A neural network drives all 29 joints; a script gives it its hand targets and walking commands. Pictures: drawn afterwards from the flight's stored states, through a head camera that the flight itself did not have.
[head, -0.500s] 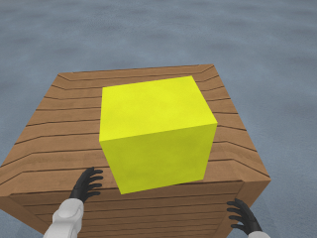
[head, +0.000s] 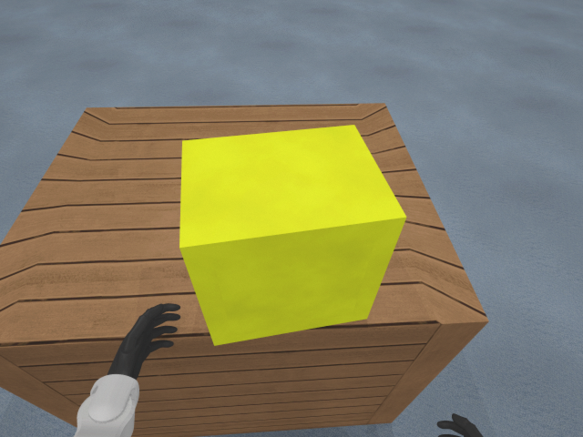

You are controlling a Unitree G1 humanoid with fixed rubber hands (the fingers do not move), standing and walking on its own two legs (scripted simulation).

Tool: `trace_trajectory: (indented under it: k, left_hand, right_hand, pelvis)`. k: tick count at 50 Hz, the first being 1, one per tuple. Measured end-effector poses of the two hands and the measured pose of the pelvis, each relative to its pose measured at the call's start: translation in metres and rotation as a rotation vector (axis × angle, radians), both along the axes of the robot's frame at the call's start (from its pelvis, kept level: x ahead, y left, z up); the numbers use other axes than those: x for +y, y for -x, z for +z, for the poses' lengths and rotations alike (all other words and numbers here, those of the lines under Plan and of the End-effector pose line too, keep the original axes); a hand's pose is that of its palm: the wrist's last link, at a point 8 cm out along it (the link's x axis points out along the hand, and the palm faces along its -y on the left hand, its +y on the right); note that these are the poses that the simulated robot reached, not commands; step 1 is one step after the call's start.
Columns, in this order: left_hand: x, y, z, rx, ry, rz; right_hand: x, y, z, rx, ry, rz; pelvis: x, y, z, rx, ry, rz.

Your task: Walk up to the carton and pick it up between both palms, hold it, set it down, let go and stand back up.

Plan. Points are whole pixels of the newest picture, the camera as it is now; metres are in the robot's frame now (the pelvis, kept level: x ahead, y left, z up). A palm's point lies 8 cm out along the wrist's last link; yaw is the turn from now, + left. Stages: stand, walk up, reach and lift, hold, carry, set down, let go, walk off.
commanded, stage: stand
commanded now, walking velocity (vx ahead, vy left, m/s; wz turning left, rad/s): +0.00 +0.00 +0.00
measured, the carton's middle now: (282, 237) +0.39 +0.03 +0.06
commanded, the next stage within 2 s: none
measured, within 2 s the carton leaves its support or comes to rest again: neither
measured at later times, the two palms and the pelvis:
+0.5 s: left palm (127, 365) +0.21 +0.23 +0.00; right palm out of the picture +0.09 -0.23 -0.09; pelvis -0.01 +0.02 -0.01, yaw +1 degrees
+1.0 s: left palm (129, 366) +0.21 +0.23 +0.00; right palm out of the picture +0.10 -0.24 -0.09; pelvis -0.01 +0.02 -0.01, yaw +2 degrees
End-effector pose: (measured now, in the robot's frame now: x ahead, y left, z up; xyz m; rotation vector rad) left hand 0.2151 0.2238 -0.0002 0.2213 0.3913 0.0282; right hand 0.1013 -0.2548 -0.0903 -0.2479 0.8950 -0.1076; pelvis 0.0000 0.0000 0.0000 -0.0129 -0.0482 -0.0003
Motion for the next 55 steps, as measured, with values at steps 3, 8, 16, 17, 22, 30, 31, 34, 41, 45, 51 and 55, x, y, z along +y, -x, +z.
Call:
trace_trajectory:
  k: [3, 8, 16, 17, 22, 30, 31, 34, 41, 45, 51, 55]
  left_hand:
    - [0.002, 0.001, -0.002, -0.027, 0.005, -0.021]
    - [0.004, 0.002, -0.003, -0.047, 0.008, -0.053]
    - [0.005, 0.002, -0.004, -0.053, 0.012, -0.068]
    - [0.005, 0.002, -0.004, -0.055, 0.013, -0.068]
    - [0.006, 0.002, -0.004, -0.061, 0.017, -0.072]
    - [0.006, 0.003, -0.005, -0.072, 0.016, -0.079]
    - [0.006, 0.003, -0.005, -0.073, 0.015, -0.078]
    - [0.006, 0.003, -0.005, -0.074, 0.018, -0.071]
    - [0.005, 0.003, -0.005, -0.075, 0.018, -0.054]
    - [0.004, 0.003, -0.005, -0.074, 0.009, -0.053]
    - [0.003, 0.003, -0.004, -0.068, -0.006, -0.046]
    - [0.002, 0.003, -0.004, -0.064, -0.013, -0.040]
  right_hand:
    - [-0.004, 0.017, -0.002, 0.058, 0.015, -0.022]
    - [-0.003, 0.019, 0.001, 0.039, 0.016, -0.048]
    - [0.016, 0.004, 0.003, -0.029, -0.017, -0.041]
    - [0.018, 0.004, 0.002, -0.031, -0.020, -0.039]
    - [0.024, 0.008, -0.001, -0.015, -0.025, -0.036]
    - [0.023, 0.014, -0.004, 0.012, -0.016, -0.043]
    - [0.023, 0.014, -0.004, 0.010, -0.016, -0.043]
    - [0.023, 0.011, -0.002, -0.001, -0.018, -0.044]
    - [0.023, 0.002, 0.001, -0.024, -0.022, -0.029]
    - [0.022, 0.001, 0.001, -0.026, -0.024, -0.023]
    - [0.019, 0.003, -0.003, -0.019, -0.030, -0.025]
    - [0.017, 0.004, -0.004, -0.016, -0.034, -0.026]
  pelvis:
    - [0.004, -0.001, -0.001, 0.007, 0.002, 0.003]
    - [0.010, -0.002, -0.003, 0.002, 0.003, 0.006]
    - [0.019, 0.004, -0.005, -0.004, 0.004, 0.007]
    - [0.020, 0.005, -0.005, -0.002, 0.004, 0.008]
    - [0.023, 0.009, -0.006, 0.007, 0.005, 0.010]
    - [0.025, 0.010, -0.007, 0.013, 0.006, 0.017]
    - [0.025, 0.010, -0.007, 0.012, 0.006, 0.018]
    - [0.024, 0.009, -0.007, 0.009, 0.004, 0.019]
    - [0.021, 0.011, -0.007, 0.007, 0.002, 0.027]
    - [0.019, 0.013, -0.007, 0.013, 0.003, 0.031]
    - [0.016, 0.014, -0.008, 0.015, 0.001, 0.037]
    - [0.013, 0.014, -0.008, 0.015, -0.001, 0.039]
